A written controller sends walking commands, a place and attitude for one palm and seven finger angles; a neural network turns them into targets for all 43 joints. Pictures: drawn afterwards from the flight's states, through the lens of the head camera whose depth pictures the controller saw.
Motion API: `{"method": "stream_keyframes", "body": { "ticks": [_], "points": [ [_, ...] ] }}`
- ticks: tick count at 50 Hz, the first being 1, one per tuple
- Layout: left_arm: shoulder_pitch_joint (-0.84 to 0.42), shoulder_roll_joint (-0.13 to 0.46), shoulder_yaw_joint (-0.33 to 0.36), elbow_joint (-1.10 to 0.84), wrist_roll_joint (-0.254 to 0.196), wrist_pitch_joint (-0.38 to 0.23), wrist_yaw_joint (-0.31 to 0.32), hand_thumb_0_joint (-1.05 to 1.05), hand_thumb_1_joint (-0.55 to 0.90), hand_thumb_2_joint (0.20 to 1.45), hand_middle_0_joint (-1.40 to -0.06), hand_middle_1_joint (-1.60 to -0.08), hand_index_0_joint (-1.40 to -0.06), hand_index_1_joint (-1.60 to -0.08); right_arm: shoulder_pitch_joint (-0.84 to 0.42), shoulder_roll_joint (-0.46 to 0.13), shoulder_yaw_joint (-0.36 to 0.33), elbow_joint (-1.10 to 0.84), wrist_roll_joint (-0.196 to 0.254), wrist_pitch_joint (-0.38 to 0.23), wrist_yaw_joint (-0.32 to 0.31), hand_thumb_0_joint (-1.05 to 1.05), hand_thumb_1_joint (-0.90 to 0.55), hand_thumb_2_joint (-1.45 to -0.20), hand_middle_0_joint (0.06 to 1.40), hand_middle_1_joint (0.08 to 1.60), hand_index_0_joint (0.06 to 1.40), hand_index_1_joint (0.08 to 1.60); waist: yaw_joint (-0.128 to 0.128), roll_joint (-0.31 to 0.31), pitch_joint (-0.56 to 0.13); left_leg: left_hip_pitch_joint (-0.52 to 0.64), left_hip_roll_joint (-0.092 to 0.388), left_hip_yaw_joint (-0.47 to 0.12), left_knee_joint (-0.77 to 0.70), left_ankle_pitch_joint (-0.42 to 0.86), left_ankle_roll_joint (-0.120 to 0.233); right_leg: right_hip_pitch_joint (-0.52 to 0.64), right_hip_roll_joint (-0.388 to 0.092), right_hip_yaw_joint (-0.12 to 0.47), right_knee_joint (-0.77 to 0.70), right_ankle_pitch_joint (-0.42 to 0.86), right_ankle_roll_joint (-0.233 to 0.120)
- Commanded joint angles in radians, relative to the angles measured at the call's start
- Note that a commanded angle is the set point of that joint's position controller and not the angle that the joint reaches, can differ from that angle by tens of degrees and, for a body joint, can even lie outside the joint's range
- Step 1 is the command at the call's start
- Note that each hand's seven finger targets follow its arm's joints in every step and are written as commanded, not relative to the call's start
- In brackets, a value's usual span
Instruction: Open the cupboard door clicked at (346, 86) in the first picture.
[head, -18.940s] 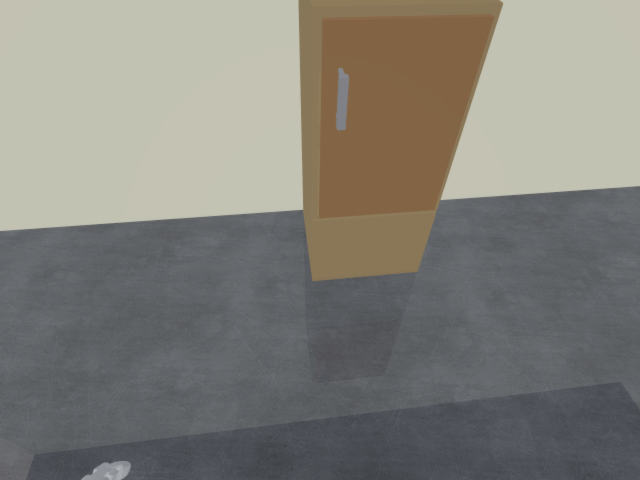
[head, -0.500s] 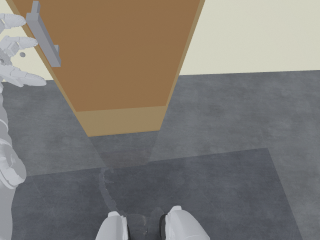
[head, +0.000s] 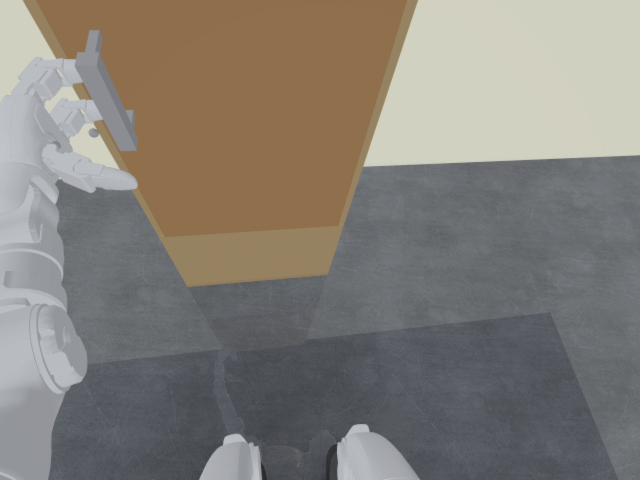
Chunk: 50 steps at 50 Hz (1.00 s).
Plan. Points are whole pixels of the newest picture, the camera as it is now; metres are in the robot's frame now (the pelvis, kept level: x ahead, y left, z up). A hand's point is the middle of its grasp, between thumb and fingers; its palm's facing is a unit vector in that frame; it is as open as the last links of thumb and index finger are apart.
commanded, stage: slide the fingers in behind the handle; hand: left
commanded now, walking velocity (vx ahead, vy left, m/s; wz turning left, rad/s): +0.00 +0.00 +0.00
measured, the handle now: (112, 95) +0.57 +0.22 +0.08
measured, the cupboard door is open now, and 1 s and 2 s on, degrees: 0 1 0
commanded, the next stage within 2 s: close the thumb around the handle in 0.94 s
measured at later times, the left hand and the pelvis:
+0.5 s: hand (127, 132) +0.51 +0.19 +0.08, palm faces +0.05 -1.00 -0.01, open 14.0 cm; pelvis +0.00 -0.01 +0.00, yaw +0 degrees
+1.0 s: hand (128, 132) +0.51 +0.19 +0.08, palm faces +0.05 -1.00 +0.00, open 14.0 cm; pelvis +0.00 -0.01 +0.00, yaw +1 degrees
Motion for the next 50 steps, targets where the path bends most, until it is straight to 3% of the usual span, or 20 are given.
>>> {"method": "stream_keyframes", "body": {
  "ticks": [1, 2, 7, 13, 15, 17, 18, 21, 25, 26, 28, 35, 36, 38, 41, 45, 47, 48, 49, 50],
  "points": [
    [-0.464, 0.201, -0.028, -0.198, -0.001, -0.057, 0.025, 0.0, -0.5, 0.3, -0.3, -1.2, -0.3, -1.2, 0.172, -0.184, -0.076, -0.029, -0.006, -0.011, -0.012, 0.0, -0.9, -0.9, 0.2, 0.3, 0.2, 0.3, -0.034, 0.156, -0.412, 0.402, -0.019, -0.101, -0.098, 0.458, -0.018, 0.093, 0.048, 0.024, -0.065, 0.289, -0.018],
    [-0.451, 0.211, -0.017, -0.207, 0.008, -0.061, 0.038, 0.0, -0.5, 0.3, -0.3, -1.2, -0.3, -1.2, 0.172, -0.183, -0.079, -0.03, -0.007, -0.012, -0.01, 0.0, -0.9, -0.9, 0.2, 0.3, 0.2, 0.3, -0.022, 0.168, -0.421, 0.415, -0.02, -0.103, -0.1, 0.465, -0.021, 0.094, 0.048, 0.022, -0.064, 0.286, -0.021],
    [-0.466, 0.175, -0.031, -0.214, 0.01, -0.077, 0.07, 0.0, -0.5, 0.3, -0.3, -1.2, -0.3, -1.2, 0.165, -0.178, -0.08, -0.033, -0.01, -0.018, -0.005, 0.0, -0.9, -0.9, 0.2, 0.3, 0.2, 0.3, -0.029, 0.142, -0.447, 0.416, -0.022, -0.101, -0.093, 0.462, -0.02, 0.107, 0.048, 0.027, -0.06, 0.296, -0.018],
    [-0.46, 0.21, 0.008, -0.246, 0.021, -0.1, 0.099, 0.0, -0.5, 0.3, -0.3, -1.2, -0.3, -1.2, 0.166, -0.176, -0.08, -0.039, -0.013, -0.024, 0.0, 0.0, -0.9, -0.9, 0.2, 0.3, 0.2, 0.3, -0.007, 0.155, -0.509, 0.429, -0.026, -0.097, -0.083, 0.503, -0.02, 0.145, 0.047, 0.03, -0.044, 0.335, -0.022],
    [-0.45, 0.189, -0.008, -0.228, 0.023, -0.096, 0.106, 0.0, -0.5, 0.3, -0.3, -1.2, -0.3, -1.2, 0.159, -0.17, -0.077, -0.041, -0.012, -0.022, 0.002, 0.0, -0.9, -0.9, 0.2, 0.3, 0.2, 0.3, -0.013, 0.131, -0.493, 0.399, -0.028, -0.09, -0.087, 0.486, -0.017, 0.164, 0.047, 0.034, -0.049, 0.348, -0.016],
    [-0.445, 0.219, 0.011, -0.203, 0.028, -0.086, 0.112, 0.0, -0.5, 0.3, -0.3, -1.2, -0.3, -1.2, 0.16, -0.172, -0.075, -0.042, -0.01, -0.021, 0.0, 0.0, -0.9, -0.9, 0.2, 0.3, 0.2, 0.3, -0.012, 0.087, -0.455, 0.331, -0.032, -0.08, -0.095, 0.426, -0.011, 0.201, 0.045, 0.04, -0.055, 0.339, -0.013],
    [-0.442, 0.229, 0.02, -0.209, 0.031, -0.089, 0.116, 0.0, -0.5, 0.3, -0.3, -1.2, -0.3, -1.2, 0.16, -0.173, -0.075, -0.046, -0.01, -0.021, -0.002, 0.0, -0.9, -0.9, 0.2, 0.3, 0.2, 0.3, -0.005, 0.106, -0.462, 0.333, -0.035, -0.078, -0.094, 0.433, -0.01, 0.209, 0.045, 0.043, -0.051, 0.349, -0.018],
    [-0.449, 0.165, -0.026, -0.233, 0.029, -0.097, 0.11, 0.0, -0.5, 0.3, -0.3, -1.2, -0.3, -1.2, 0.159, -0.165, -0.079, -0.04, -0.01, -0.027, 0.003, 0.0, -0.9, -0.9, 0.2, 0.3, 0.2, 0.3, -0.012, 0.138, -0.485, 0.375, -0.033, -0.078, -0.09, 0.448, -0.014, 0.186, 0.045, 0.042, -0.055, 0.35, -0.017],
    [-0.477, 0.092, -0.075, -0.218, 0.012, -0.097, 0.106, 0.0, -0.5, 0.3, -0.3, -1.2, -0.3, -1.2, 0.16, -0.164, -0.082, -0.027, -0.009, -0.031, 0.004, 0.0, -0.9, -0.9, 0.2, 0.3, 0.2, 0.3, -0.037, 0.117, -0.45, 0.377, -0.031, -0.081, -0.092, 0.42, -0.013, 0.15, 0.047, 0.039, -0.064, 0.326, -0.015],
    [-0.467, 0.107, -0.062, -0.194, 0.014, -0.094, 0.109, 0.0, -0.5, 0.3, -0.3, -1.2, -0.3, -1.2, 0.166, -0.168, -0.083, -0.022, -0.009, -0.032, 0.003, 0.0, -0.9, -0.9, 0.2, 0.3, 0.2, 0.3, -0.035, 0.086, -0.438, 0.358, -0.031, -0.083, -0.094, 0.399, -0.011, 0.156, 0.047, 0.039, -0.067, 0.313, -0.016],
    [-0.496, 0.134, -0.043, -0.224, 0.016, -0.104, 0.114, 0.0, -0.5, 0.3, -0.3, -1.2, -0.3, -1.2, 0.169, -0.171, -0.085, -0.019, -0.012, -0.036, 0.001, 0.0, -0.9, -0.9, 0.2, 0.3, 0.2, 0.3, -0.03, 0.104, -0.463, 0.361, -0.035, -0.084, -0.092, 0.4, -0.009, 0.172, 0.045, 0.044, -0.061, 0.319, -0.018],
    [-0.501, 0.099, -0.08, -0.19, 0.029, -0.107, 0.117, 0.0, -0.5, 0.3, -0.3, -1.2, -0.3, -1.2, 0.168, -0.17, -0.084, -0.005, -0.014, -0.041, 0.003, 0.0, -0.9, -0.9, 0.2, 0.3, 0.2, 0.3, -0.036, 0.141, -0.457, 0.392, -0.033, -0.094, -0.088, 0.407, -0.016, 0.116, 0.042, 0.036, -0.058, 0.292, -0.021],
    [-0.515, 0.099, -0.083, -0.185, 0.025, -0.102, 0.118, 0.0, -0.5, 0.3, -0.3, -1.2, -0.3, -1.2, 0.167, -0.172, -0.083, -0.003, -0.014, -0.042, 0.003, 0.0, -0.9, -0.9, 0.2, 0.3, 0.2, 0.3, -0.049, 0.108, -0.445, 0.371, -0.033, -0.093, -0.09, 0.378, -0.012, 0.121, 0.043, 0.038, -0.064, 0.279, -0.017],
    [-0.515, 0.122, -0.062, -0.181, 0.023, -0.103, 0.116, 0.0, -0.5, 0.3, -0.3, -1.2, -0.3, -1.2, 0.173, -0.175, -0.084, -0.005, -0.013, -0.045, -0.001, 0.0, -0.9, -0.9, 0.2, 0.3, 0.2, 0.3, -0.043, 0.1, -0.452, 0.364, -0.037, -0.091, -0.09, 0.378, -0.008, 0.142, 0.043, 0.041, -0.064, 0.289, -0.02],
    [-0.514, 0.092, -0.09, -0.169, 0.025, -0.093, 0.11, 0.0, -0.5, 0.3, -0.3, -1.2, -0.3, -1.2, 0.168, -0.171, -0.081, -0.004, -0.012, -0.045, 0.0, 0.0, -0.9, -0.9, 0.2, 0.3, 0.2, 0.3, -0.046, 0.112, -0.445, 0.354, -0.038, -0.089, -0.089, 0.376, -0.009, 0.133, 0.041, 0.041, -0.063, 0.288, -0.018],
    [-0.516, 0.144, -0.052, -0.196, 0.026, -0.099, 0.111, 0.0, -0.5, 0.3, -0.3, -1.2, -0.3, -1.2, 0.171, -0.174, -0.082, -0.007, -0.012, -0.045, -0.003, 0.0, -0.9, -0.9, 0.2, 0.3, 0.2, 0.3, -0.032, 0.126, -0.484, 0.374, -0.037, -0.09, -0.085, 0.417, -0.011, 0.153, 0.041, 0.043, -0.055, 0.32, -0.019],
    [-0.493, 0.123, -0.064, -0.174, 0.022, -0.093, 0.109, 0.0, -0.5, 0.3, -0.3, -1.2, -0.3, -1.2, 0.165, -0.172, -0.079, -0.01, -0.012, -0.043, -0.002, 0.0, -0.9, -0.9, 0.2, 0.3, 0.2, 0.3, -0.035, 0.111, -0.451, 0.362, -0.036, -0.09, -0.09, 0.403, -0.012, 0.144, 0.041, 0.037, -0.059, 0.307, -0.019],
    [-0.52, 0.092, -0.087, -0.199, 0.016, -0.099, 0.106, 0.0, -0.5, 0.3, -0.3, -1.2, -0.3, -1.2, 0.165, -0.168, -0.077, -0.012, -0.014, -0.047, -0.001, 0.0, -0.9, -0.9, 0.2, 0.3, 0.2, 0.3, -0.041, 0.146, -0.46, 0.382, -0.038, -0.09, -0.087, 0.423, -0.011, 0.135, 0.042, 0.038, -0.056, 0.316, -0.021],
    [-0.504, 0.137, -0.047, -0.201, 0.019, -0.102, 0.11, 0.0, -0.5, 0.3, -0.3, -1.2, -0.3, -1.2, 0.171, -0.173, -0.082, -0.01, -0.015, -0.045, 0.0, 0.0, -0.9, -0.9, 0.2, 0.3, 0.2, 0.3, -0.027, 0.122, -0.483, 0.388, -0.034, -0.095, -0.087, 0.433, -0.013, 0.15, 0.043, 0.036, -0.054, 0.321, -0.02],
    [-0.494, 0.127, -0.057, -0.201, 0.019, -0.102, 0.11, 0.0, -0.5, 0.3, -0.3, -1.2, -0.3, -1.2, 0.164, -0.171, -0.081, -0.015, -0.013, -0.044, 0.001, 0.0, -0.9, -0.9, 0.2, 0.3, 0.2, 0.3, -0.025, 0.148, -0.484, 0.393, -0.036, -0.09, -0.087, 0.442, -0.015, 0.149, 0.043, 0.038, -0.054, 0.33, -0.02]
  ]
}}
